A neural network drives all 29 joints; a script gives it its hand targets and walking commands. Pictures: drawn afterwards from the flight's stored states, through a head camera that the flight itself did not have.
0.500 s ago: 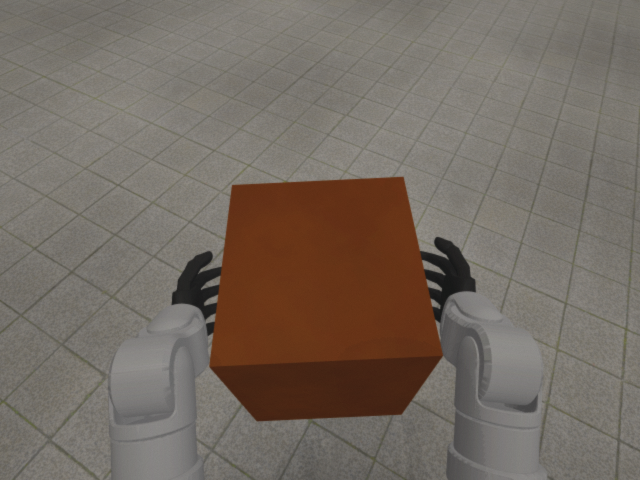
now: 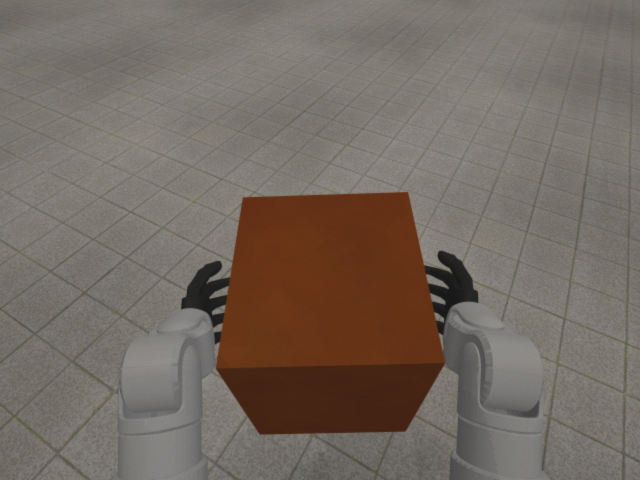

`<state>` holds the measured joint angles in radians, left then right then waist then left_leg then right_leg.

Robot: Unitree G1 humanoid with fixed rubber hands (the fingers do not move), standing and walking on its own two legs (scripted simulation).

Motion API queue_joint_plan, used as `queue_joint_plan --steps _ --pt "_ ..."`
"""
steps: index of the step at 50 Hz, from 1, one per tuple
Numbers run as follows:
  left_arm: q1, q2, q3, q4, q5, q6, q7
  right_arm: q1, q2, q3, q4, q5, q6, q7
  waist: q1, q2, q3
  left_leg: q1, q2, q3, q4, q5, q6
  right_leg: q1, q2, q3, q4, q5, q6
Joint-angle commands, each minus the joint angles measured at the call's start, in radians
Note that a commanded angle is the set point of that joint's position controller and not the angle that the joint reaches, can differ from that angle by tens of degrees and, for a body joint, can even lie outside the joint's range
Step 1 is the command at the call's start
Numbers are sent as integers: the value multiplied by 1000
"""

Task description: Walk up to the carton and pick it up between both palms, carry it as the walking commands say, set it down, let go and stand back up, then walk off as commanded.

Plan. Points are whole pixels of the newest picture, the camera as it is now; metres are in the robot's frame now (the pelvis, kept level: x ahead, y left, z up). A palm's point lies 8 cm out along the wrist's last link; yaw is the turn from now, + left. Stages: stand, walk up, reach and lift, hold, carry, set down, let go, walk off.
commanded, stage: carry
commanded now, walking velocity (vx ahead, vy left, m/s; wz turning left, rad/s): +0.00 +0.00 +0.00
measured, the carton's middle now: (329, 321) +0.31 -0.02 +0.04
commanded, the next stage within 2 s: hold in 1.52 s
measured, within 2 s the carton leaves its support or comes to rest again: neither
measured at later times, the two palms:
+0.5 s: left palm (199, 382) +0.21 +0.12 +0.10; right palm (496, 375) +0.20 -0.17 +0.11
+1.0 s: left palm (199, 386) +0.21 +0.12 +0.09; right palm (496, 375) +0.20 -0.17 +0.11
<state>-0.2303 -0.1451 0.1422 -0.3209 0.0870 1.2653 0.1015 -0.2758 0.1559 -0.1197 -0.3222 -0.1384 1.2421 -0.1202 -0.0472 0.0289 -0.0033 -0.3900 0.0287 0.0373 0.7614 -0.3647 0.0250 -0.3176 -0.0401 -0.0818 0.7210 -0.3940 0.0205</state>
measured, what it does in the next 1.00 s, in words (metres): shifts its weight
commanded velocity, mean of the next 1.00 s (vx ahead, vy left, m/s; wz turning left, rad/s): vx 0.00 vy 0.00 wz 0.00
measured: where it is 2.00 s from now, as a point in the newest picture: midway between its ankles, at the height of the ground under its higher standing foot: outside the picture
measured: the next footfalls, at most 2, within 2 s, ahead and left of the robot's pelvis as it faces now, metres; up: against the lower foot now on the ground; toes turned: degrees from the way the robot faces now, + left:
none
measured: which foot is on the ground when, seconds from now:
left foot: down 0.00-1.00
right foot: down 0.00-1.00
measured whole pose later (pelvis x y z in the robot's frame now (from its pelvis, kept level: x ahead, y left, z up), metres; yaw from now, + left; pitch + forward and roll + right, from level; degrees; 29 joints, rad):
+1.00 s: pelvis -0.06 -0.01 +0.00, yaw +0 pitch -3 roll +0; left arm -0.23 -0.14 0.15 -0.28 0.09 1.29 0.10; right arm -0.27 0.15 -0.12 -0.30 -0.14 1.28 -0.13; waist -0.05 0.00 0.00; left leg -0.39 0.02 0.04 0.65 -0.21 0.01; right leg -0.35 -0.04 -0.08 0.69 -0.29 -0.02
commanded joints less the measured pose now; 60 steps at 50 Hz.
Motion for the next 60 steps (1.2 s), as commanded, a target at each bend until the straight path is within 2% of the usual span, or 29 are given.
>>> queue_joint_plan --steps 1,4,7,8,10,11,12,13,15,17,19,23,27,29,30,31,32,35,36,39,40,43,44,45,50,51,53,55,60 --pt "-646 -884 -717 -101 -374 -35 -231 -494 909 731 -16 495 -1 294 50 -23 -454 135 136 -128 -199 476 23 199 -103 102 -95 358 -54" --pt "-607 -881 -700 -62 -349 -28 -225 -461 893 711 21 477 8 298 57 48 -420 102 148 -164 -262 385 46 163 -76 102 -109 226 -54" --pt "-632 -889 -700 -62 -348 -29 -225 -528 909 728 -8 496 5 302 61 53 -355 22 130 -159 -337 87 26 134 -66 101 -165 64 -70" --pt "-604 -908 -688 -16 -345 -24 -229 -504 907 710 23 474 13 296 56 -9 -328 2 129 -148 -322 46 23 126 -73 123 -181 61 -79" --pt "-665 -914 -725 -33 -369 -22 -232 -502 903 700 26 463 11 302 60 -5 -319 -8 125 -159 -351 92 18 103 -64 99 -165 75 -68" --pt "-643 -895 -714 -24 -359 -18 -233 -495 903 713 46 473 13 303 65 61 -322 -30 117 -146 -359 23 14 141 -77 134 -184 58 -87" --pt "-656 -910 -712 -9 -366 -18 -237 -527 902 715 36 473 12 302 59 -16 -275 -47 111 -146 -356 -22 8 94 -76 129 -209 3 -81" --pt "-665 -891 -701 -27 -356 -21 -233 -524 896 713 38 473 16 302 59 8 -310 -30 106 -152 -360 -26 13 100 -88 143 -214 -22 -93" --pt "-615 -894 -690 -18 -347 -24 -229 -536 909 742 14 488 16 298 56 -127 -328 -27 77 -106 -272 27 7 112 -126 204 -284 -2 -110" --pt "-626 -904 -689 -22 -348 -23 -231 -525 930 734 35 492 18 301 54 -128 -342 -8 55 -72 -258 69 -10 94 -136 205 -284 21 -116" --pt "-685 -900 -721 -73 -367 -25 -223 -523 911 725 22 486 14 303 54 -28 -323 29 79 -106 -323 61 -3 44 -103 148 -245 22 -88" --pt "-642 -887 -698 -32 -358 -15 -242 -570 907 731 -3 493 13 296 50 -115 -297 -2 42 -54 -245 62 -13 54 -153 207 -326 -17 -109" --pt "-690 -881 -689 -100 -366 -16 -232 -579 914 735 -25 499 26 293 53 -18 -331 3 120 -183 -378 29 18 85 -68 103 -204 -9 -75" --pt "-593 -906 -683 7 -343 3 -235 -535 915 715 11 471 38 295 56 -80 -286 -50 86 -137 -365 -54 -7 52 -89 150 -262 -114 -84" --pt "-638 -890 -702 -46 -363 -4 -235 -537 880 700 -6 471 33 298 54 14 -266 -50 87 -151 -419 -116 -9 10 -48 114 -211 -165 -87" --pt "-638 -887 -699 -65 -367 0 -234 -543 890 700 -4 478 35 294 54 11 -289 -86 84 -119 -400 -118 -8 66 -50 117 -239 -113 -92" --pt "-641 -893 -694 -52 -358 -4 -237 -563 906 724 -22 479 35 294 57 -119 -276 -86 70 -111 -345 -45 -7 73 -86 145 -292 -89 -93" --pt "-701 -877 -687 -60 -372 -6 -241 -603 904 727 -6 487 40 285 53 -220 -267 -14 -25 -5 -142 35 -28 -27 -189 258 -469 -268 -122" --pt "-690 -894 -707 -69 -369 -9 -238 -540 913 710 35 473 38 289 57 -154 -281 9 -27 10 -72 45 -24 -35 -220 256 -452 -163 -148" --pt "-706 -886 -708 -85 -368 -3 -238 -595 921 726 0 498 38 291 47 -196 -292 67 2 -8 -75 63 1 -65 -216 191 -373 -16 -152" --pt "-697 -886 -690 -25 -349 0 -230 -632 921 726 12 508 36 295 44 -78 -308 62 33 -63 -201 119 9 -36 -163 153 -305 10 -116" --pt "-680 -891 -696 -80 -365 0 -238 -610 907 729 -54 495 37 292 46 -24 -296 -47 111 -181 -389 -38 26 46 -69 101 -240 -105 -72" --pt "-704 -885 -692 -59 -362 2 -236 -588 915 712 2 478 44 291 54 -37 -254 -60 92 -141 -377 -58 4 22 -72 127 -276 -115 -82" --pt "-646 -888 -702 -32 -354 4 -234 -548 895 701 20 465 40 293 54 35 -276 -20 89 -134 -375 16 3 30 -76 124 -272 -33 -84" --pt "-673 -886 -705 -96 -365 -15 -228 -540 935 715 8 488 28 304 56 -76 -351 52 68 -70 -288 158 -13 76 -104 137 -275 71 -92" --pt "-688 -908 -727 -104 -375 -13 -226 -579 928 713 -24 496 23 303 56 39 -372 75 85 -111 -318 222 -6 51 -89 115 -214 116 -80" --pt "-660 -905 -722 -59 -367 -9 -235 -520 900 699 11 468 27 304 60 63 -300 37 109 -114 -340 183 0 51 -61 97 -231 106 -72" --pt "-680 -905 -726 -129 -385 -20 -236 -553 928 721 -46 487 17 303 58 -46 -341 33 102 -92 -285 253 2 120 -88 120 -228 209 -74" --pt "-676 -909 -725 -126 -389 -25 -234 -537 933 718 -37 487 13 294 53 -64 -363 59 83 -85 -260 226 -4 100 -105 134 -250 176 -96"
